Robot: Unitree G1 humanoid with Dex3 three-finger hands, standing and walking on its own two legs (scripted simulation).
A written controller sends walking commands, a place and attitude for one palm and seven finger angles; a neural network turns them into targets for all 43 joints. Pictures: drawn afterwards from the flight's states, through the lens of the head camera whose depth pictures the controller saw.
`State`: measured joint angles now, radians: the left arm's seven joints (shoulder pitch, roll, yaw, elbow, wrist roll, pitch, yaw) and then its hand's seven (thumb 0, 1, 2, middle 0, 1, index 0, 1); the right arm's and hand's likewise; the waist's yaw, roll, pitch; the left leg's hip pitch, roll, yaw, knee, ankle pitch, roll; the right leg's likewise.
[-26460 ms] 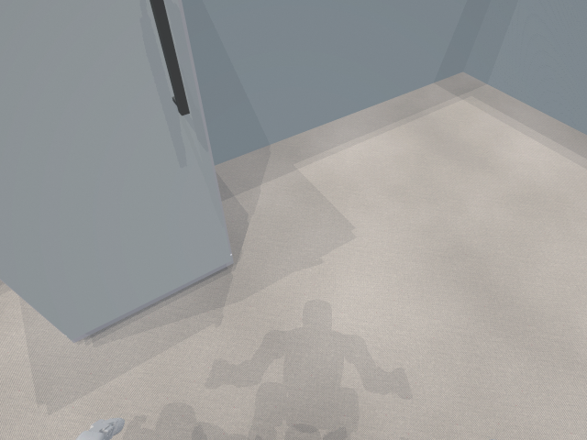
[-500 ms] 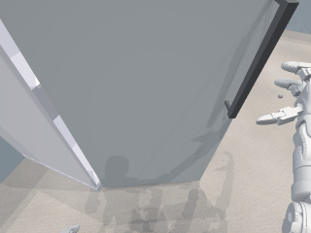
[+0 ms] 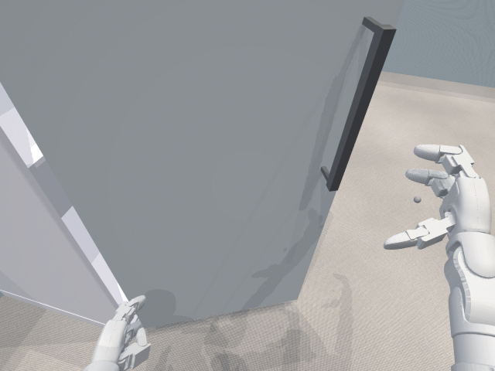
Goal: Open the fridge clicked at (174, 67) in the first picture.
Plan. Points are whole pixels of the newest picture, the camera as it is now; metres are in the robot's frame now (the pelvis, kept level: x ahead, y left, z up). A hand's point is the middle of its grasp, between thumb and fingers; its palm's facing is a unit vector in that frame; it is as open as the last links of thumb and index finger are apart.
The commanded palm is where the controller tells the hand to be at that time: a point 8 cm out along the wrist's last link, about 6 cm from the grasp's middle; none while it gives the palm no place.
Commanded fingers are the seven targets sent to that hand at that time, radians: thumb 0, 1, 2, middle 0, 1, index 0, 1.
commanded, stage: slip the hand off the handle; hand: right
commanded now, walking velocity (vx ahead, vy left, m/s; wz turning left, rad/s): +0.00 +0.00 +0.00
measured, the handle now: (348, 118) +0.50 -0.17 +0.19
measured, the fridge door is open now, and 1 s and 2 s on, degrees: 63 63 63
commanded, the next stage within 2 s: draw the hand back to the body in 0.04 s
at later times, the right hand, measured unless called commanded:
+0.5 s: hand (436, 218) +0.29 -0.25 +0.17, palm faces +0.09 +1.00 -0.01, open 14.7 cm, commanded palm +0.25 -0.29 +0.17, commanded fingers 0.00 0.55 -0.20 0.25 1.15 0.25 1.15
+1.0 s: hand (467, 258) +0.23 -0.27 +0.15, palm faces +0.46 +0.84 -0.29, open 12.4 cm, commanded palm +0.18 -0.30 +0.18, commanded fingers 0.00 -0.28 -0.60 0.22 0.66 0.22 0.66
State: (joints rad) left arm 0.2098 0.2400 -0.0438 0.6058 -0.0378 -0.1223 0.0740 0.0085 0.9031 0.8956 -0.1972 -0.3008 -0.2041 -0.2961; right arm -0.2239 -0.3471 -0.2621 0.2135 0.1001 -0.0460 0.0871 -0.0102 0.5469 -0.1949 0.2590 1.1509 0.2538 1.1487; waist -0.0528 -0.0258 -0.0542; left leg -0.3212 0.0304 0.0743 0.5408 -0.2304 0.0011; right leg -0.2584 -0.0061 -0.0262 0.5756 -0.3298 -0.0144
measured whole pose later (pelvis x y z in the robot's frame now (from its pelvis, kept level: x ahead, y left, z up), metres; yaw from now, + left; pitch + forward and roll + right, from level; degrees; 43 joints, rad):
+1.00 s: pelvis +0.00 +0.00 +0.01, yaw +0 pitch -4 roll +0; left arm 0.22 0.22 -0.05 0.68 0.01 -0.19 0.09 0.01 0.90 0.90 -0.20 -0.30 -0.21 -0.30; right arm 0.22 -0.33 -0.31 -0.18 0.08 -0.07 -0.09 0.00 0.06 -0.43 0.24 0.86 0.24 0.86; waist -0.08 -0.04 0.02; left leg -0.18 0.03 0.07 0.44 -0.19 0.00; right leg -0.11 0.00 -0.03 0.45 -0.28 -0.01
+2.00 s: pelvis +0.00 +0.00 +0.01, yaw +0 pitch -2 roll +1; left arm 0.21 0.23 -0.02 0.63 0.01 -0.11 0.07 0.01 0.90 0.90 -0.20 -0.30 -0.21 -0.30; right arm 0.43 -0.34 -0.38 -0.36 0.04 -0.15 -0.11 0.02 -0.89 -0.89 0.21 0.30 0.21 0.30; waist -0.04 -0.05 -0.01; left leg -0.21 0.02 0.08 0.43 -0.18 0.00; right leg -0.17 -0.02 -0.02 0.50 -0.30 -0.02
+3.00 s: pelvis -0.12 -0.02 -0.01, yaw -2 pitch +0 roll +2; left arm 0.21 0.21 0.01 0.55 0.01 -0.14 0.07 0.01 0.90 0.90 -0.20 -0.30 -0.21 -0.30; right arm 0.50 -0.44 -0.47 -0.52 -0.01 -0.33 -0.12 0.02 -0.89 -0.89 0.22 0.30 0.21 0.30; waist 0.01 0.03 0.03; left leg -0.44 -0.04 -0.04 0.63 -0.19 -0.03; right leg -0.49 0.00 -0.01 0.66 -0.19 -0.06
